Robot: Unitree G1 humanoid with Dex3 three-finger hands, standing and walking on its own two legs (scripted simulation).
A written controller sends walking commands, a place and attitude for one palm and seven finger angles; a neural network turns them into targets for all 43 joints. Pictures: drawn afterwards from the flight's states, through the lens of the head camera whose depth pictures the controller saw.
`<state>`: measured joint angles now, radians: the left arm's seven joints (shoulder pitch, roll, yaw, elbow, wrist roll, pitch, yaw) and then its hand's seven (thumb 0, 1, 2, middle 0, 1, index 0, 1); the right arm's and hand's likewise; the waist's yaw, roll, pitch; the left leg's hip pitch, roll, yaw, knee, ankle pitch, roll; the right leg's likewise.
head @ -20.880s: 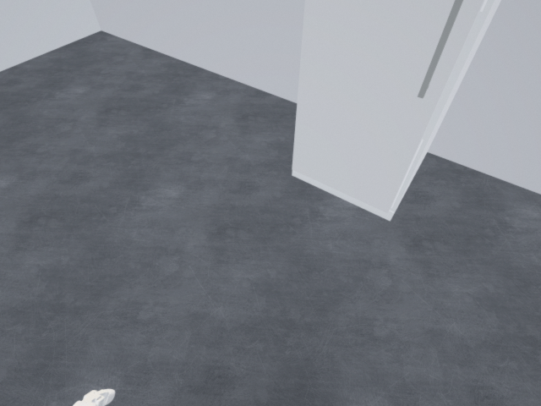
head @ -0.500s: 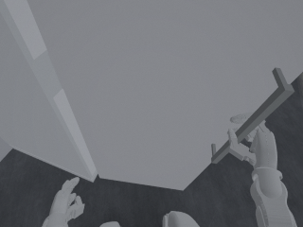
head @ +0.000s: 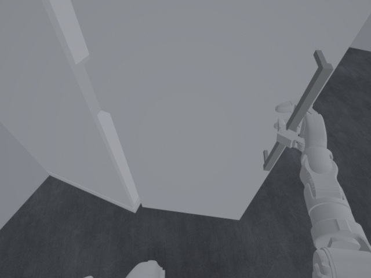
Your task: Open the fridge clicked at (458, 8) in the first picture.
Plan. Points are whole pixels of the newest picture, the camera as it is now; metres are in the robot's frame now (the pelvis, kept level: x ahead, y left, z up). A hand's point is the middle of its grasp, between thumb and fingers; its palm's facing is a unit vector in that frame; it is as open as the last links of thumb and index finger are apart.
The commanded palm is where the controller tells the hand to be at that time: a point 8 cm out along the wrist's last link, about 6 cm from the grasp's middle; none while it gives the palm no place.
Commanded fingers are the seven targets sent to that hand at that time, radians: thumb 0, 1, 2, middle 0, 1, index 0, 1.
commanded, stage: stop walking and hold the door back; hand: right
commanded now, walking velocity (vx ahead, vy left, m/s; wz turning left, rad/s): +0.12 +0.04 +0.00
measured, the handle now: (287, 123) +0.46 -0.18 +0.09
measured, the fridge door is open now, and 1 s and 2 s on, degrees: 75 75 73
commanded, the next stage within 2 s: loosen the grip on the handle in 0.78 s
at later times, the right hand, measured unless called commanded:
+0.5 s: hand (282, 124) +0.45 -0.17 +0.09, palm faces +0.02 +0.99 -0.17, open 5.4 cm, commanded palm +0.40 -0.25 +0.08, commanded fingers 0.00 -0.90 -0.90 0.45 1.40 0.45 1.40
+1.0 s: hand (286, 135) +0.41 -0.17 +0.09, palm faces -0.03 +0.98 -0.19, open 5.9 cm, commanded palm +0.38 -0.22 +0.09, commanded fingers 0.00 -0.05 -0.49 0.45 1.40 0.45 1.40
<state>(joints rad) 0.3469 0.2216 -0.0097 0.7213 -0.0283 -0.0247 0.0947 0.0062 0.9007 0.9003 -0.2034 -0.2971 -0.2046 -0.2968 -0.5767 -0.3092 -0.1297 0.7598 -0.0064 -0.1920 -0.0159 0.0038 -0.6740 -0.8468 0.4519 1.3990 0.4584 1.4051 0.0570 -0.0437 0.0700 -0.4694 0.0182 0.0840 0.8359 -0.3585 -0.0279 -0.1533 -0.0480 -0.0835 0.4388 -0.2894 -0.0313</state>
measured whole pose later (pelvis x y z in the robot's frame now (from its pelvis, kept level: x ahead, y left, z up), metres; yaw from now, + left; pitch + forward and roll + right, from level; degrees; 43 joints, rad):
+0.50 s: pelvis +0.02 -0.04 -0.02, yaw +7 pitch -1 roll +1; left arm 0.21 0.25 0.02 0.64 0.00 -0.06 0.09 0.01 0.90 0.90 -0.20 -0.30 -0.20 -0.30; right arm -0.40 -0.32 -0.24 0.46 0.01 -0.23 -0.02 0.01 -0.70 -0.78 0.45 1.40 0.46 1.40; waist 0.10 0.03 0.10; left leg -0.32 0.03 -0.01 0.69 -0.40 -0.04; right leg -0.34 -0.06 -0.08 0.60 -0.25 -0.02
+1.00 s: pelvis +0.01 -0.03 -0.01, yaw +7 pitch +1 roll +0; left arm 0.24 0.22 -0.01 0.66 -0.01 -0.09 0.04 0.01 0.90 0.90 -0.21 -0.30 -0.21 -0.30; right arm -0.43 -0.31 -0.19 0.55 0.01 -0.15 0.07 -0.06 -0.57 -0.77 0.45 1.40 0.46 1.41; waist 0.03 0.02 0.00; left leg -0.29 0.03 0.06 0.56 -0.29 -0.01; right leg -0.37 -0.05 -0.10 0.54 -0.18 -0.01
